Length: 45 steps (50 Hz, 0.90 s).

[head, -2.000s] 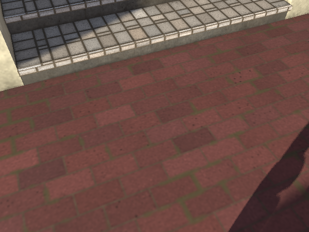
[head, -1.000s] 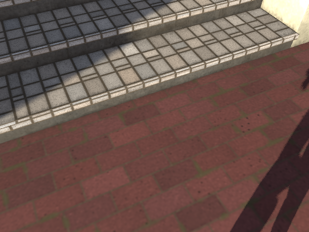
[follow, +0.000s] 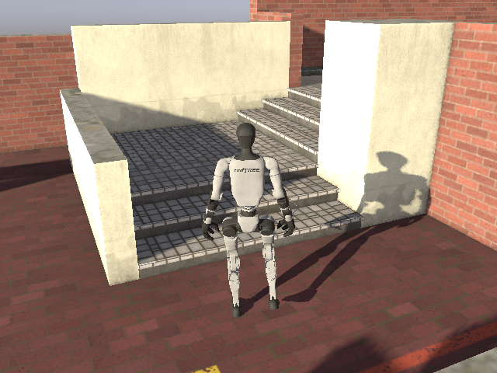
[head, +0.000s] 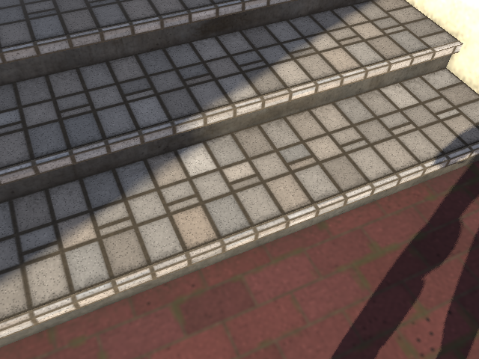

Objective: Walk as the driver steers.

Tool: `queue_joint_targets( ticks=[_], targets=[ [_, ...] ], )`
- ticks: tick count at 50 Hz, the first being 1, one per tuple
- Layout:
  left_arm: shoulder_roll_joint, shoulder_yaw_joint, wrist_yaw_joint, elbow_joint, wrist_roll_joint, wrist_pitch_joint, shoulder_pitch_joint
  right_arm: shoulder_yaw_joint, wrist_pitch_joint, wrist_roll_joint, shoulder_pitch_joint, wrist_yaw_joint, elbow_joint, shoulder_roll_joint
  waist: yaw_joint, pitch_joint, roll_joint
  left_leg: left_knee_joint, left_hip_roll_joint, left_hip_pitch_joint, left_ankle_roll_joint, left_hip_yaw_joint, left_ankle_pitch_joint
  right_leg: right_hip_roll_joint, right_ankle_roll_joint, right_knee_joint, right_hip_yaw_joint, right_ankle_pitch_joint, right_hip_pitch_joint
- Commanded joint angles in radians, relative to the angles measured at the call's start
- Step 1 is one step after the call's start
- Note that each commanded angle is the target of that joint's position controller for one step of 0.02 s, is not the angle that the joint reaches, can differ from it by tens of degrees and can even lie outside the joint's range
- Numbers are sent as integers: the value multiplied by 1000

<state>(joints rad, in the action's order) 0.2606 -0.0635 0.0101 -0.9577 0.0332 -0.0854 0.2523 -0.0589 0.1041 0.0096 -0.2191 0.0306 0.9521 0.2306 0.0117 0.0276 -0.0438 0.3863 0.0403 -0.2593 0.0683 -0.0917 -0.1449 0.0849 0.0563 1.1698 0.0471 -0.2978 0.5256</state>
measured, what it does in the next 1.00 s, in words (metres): walks ahead, turning right: right foot, then left foot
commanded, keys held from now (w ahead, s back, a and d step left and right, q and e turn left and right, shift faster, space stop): e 0.66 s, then w+e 0.34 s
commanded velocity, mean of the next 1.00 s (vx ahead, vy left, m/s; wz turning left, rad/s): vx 0.19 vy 0.00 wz -0.51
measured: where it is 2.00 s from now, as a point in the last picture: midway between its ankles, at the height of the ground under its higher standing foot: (377, 305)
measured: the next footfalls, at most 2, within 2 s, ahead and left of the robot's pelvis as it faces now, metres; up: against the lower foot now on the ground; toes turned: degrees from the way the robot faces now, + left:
right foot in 0.32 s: +0.29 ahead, -0.13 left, +0.00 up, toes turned -11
left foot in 0.80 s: +0.33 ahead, +0.09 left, +0.00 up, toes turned -29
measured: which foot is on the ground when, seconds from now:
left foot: down 0.00-0.32, up 0.34-0.78, down 0.80-1.00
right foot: up 0.00-0.30, down 0.32-0.78, up 0.80-1.00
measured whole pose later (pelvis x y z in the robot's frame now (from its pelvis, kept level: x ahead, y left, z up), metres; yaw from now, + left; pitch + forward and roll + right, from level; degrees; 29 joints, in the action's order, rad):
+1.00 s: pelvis +0.27 -0.02 +0.01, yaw -33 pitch +3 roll -1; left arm 0.32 -0.10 0.00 -0.65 0.01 0.00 0.21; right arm -0.07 0.07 0.01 -0.34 -0.04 0.85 0.27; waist 0.06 -0.05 -0.04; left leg 0.34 -0.04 -0.14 0.00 -0.05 -0.25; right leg -0.01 -0.01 1.12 0.09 -0.19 0.70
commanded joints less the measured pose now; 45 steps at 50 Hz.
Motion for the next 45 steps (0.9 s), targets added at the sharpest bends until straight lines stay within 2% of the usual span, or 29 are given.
queue_joint_targets(
  ticks=[1,2,4,6,8,11,14,15,16,17,18,19,20,21,22,23,25,29,33,35,37,38,39,40,41,42,43,44,45],
  targets=[
    [37,-19,11,28,-2,23,80,-17,25,13,10,-9,-28,108,-41,-17,114,-235,-275,39,137,167,325,46,-10,-26,60,88,73],
    [41,-22,13,39,-8,25,61,-19,24,18,7,-17,-24,117,-45,-10,105,-222,-273,44,134,120,459,34,-22,-66,66,123,94],
    [39,-23,8,67,-19,23,16,-18,16,19,20,-35,-27,128,-48,-9,110,-208,-252,49,114,34,572,12,-36,-201,42,228,99],
    [21,-15,-4,98,-26,22,-55,-16,5,12,33,-53,-34,143,-30,-14,114,-201,-225,46,93,-37,572,2,-39,-361,-16,339,50],
    [8,-7,-19,133,-30,26,-129,-19,-7,5,3,-70,-26,162,3,-22,106,-181,-241,96,93,-53,574,-8,-42,-456,-52,393,35],
    [29,-12,-39,176,-31,36,-165,-27,-36,-11,-13,-82,-19,181,15,-34,109,-112,-290,221,95,-50,578,-16,-30,-525,-64,324,62],
    [71,-29,-58,208,-33,36,-130,-41,-65,-27,20,-94,-36,200,-18,-52,130,34,-315,275,68,-47,687,-54,13,-569,-99,170,19],
    [91,-40,-62,199,-30,31,-68,-44,-74,-32,38,-98,-49,202,-50,-81,121,146,-295,272,47,-60,724,-88,36,-629,-121,175,-59],
    [140,-63,-57,179,-33,24,28,-41,-80,-30,25,-98,-58,191,-92,-134,64,331,-229,228,0,-88,657,-121,70,-740,-111,337,-215],
    [245,-91,-32,186,-44,27,94,-24,-73,2,3,-89,-89,158,-99,-231,-100,626,-147,-3,-68,-99,270,64,152,-718,153,790,-470],
    [305,-93,-24,212,-57,30,63,6,-60,31,-86,-68,-118,67,-5,-362,-248,945,55,-348,-121,11,-578,300,382,-707,561,1021,-754],
    [219,-73,-24,237,-53,37,64,-7,-49,8,-37,-48,-104,134,-66,-437,-96,1018,9,-381,-96,195,-530,269,364,-756,541,810,-722],
    [185,-63,-21,265,-44,38,-22,-13,-50,-22,26,-45,-125,151,-53,-330,-44,995,-24,-429,-84,194,-434,225,310,-787,434,655,-616],
    [157,-56,-15,276,-25,47,-81,-17,-60,-17,49,-57,-117,149,-28,-234,50,917,-63,-427,-89,180,-361,174,247,-818,355,500,-488],
    [139,-50,-10,285,-18,56,-114,-26,-73,-2,68,-70,-121,167,-13,-174,49,835,-84,-394,-94,178,-316,143,217,-845,322,382,-369],
    [138,-48,-6,292,-29,63,-126,-30,-86,1,68,-74,-128,169,7,-155,6,791,-81,-328,-95,171,-281,107,203,-869,301,319,-276],
    [156,-54,3,306,-43,68,-128,-26,-96,1,44,-81,-128,139,18,-152,-53,696,-56,-285,-107,157,-242,66,195,-880,274,310,-223],
    [185,-64,23,323,-31,79,-105,-22,-98,-1,72,-94,-141,126,-6,-183,-69,540,-42,-285,-139,179,-190,58,180,-868,313,186,-247],
    [185,-64,32,345,-34,98,-113,-23,-90,-7,107,-87,-158,135,-26,-165,-105,424,-27,-247,-144,190,-165,41,155,-869,371,36,-231],
    [182,-62,33,355,-30,103,-114,-25,-77,-13,94,-76,-163,145,-24,-184,-125,347,-16,-194,-133,178,-179,34,147,-879,407,-102,-234],
    [178,-59,32,363,-25,108,-116,-29,-63,-21,62,-64,-161,152,-7,-173,-144,239,-2,-97,-108,152,-199,20,136,-882,437,-223,-194],
    [171,-56,34,367,-20,111,-128,-32,-56,-25,15,-58,-147,149,26,-159,-136,130,-1,-2,-87,134,-160,-4,116,-867,430,-277,-141],
    [150,-49,35,372,-18,112,-131,-41,-51,-24,-51,-56,-126,166,58,-137,-108,21,-39,125,-59,139,-149,-53,73,-816,397,-318,-45],
    [79,-32,34,375,-15,111,-111,-57,-49,-8,-135,-59,-111,229,65,-164,60,-61,-257,275,3,336,-301,-138,15,-541,264,-355,106],
    [67,-30,24,421,-8,92,-132,-71,-46,25,-125,-54,-123,312,38,-96,287,-186,-431,261,115,681,-525,-241,5,-324,112,-277,329],
    [143,-45,15,439,-19,71,-168,-71,-32,36,-56,-52,-151,290,25,-14,284,-216,-468,183,162,743,-596,-147,-3,-207,150,-184,398],
    [174,-56,7,420,-23,68,-144,-59,-27,13,1,-63,-174,232,5,7,243,-213,-417,177,124,630,-546,-124,-13,-157,144,-92,396],
    [170,-59,3,391,-27,71,-103,-52,-26,-6,18,-70,-184,203,-5,-4,214,-208,-364,195,78,531,-469,-111,-33,-118,117,-32,373],
    [154,-57,-2,381,-31,70,-88,-48,-27,-13,6,-75,-182,193,0,-7,198,-214,-336,199,56,458,-402,-102,-48,-72,92,17,364]
  ],
)
Keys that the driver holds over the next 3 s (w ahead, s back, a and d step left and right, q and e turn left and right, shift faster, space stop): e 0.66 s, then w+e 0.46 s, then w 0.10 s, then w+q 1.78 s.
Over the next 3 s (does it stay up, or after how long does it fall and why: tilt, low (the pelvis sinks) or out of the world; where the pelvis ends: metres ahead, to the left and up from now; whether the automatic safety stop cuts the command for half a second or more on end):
stays up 1.13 -0.39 0.12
